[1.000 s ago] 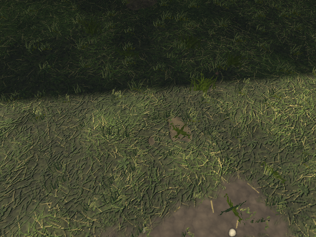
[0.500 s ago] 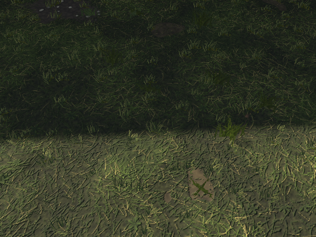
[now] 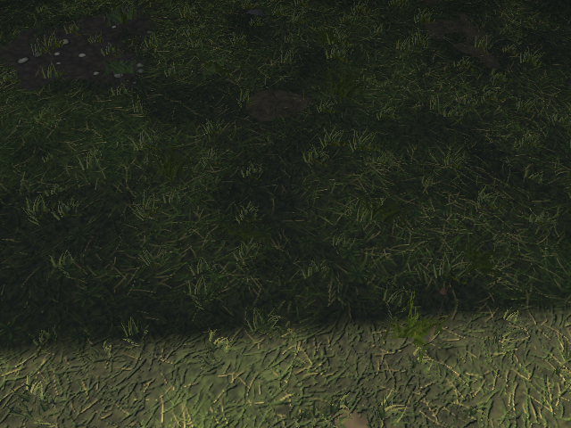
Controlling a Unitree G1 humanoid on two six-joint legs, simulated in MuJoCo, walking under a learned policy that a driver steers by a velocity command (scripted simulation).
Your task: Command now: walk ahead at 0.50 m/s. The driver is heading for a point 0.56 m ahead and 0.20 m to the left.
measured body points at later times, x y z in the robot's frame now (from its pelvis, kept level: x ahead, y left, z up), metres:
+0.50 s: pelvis +0.27 -0.05 +0.00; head +0.29 -0.05 +0.45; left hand +0.26 +0.21 -0.14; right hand +0.36 -0.29 -0.15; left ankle +0.28 +0.10 -0.66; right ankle +0.27 -0.11 -0.75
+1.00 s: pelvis +0.50 +0.06 -0.01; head +0.53 +0.09 +0.44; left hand +0.48 +0.32 -0.15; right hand +0.67 -0.16 -0.14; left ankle +0.51 +0.10 -0.75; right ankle +0.54 -0.10 -0.66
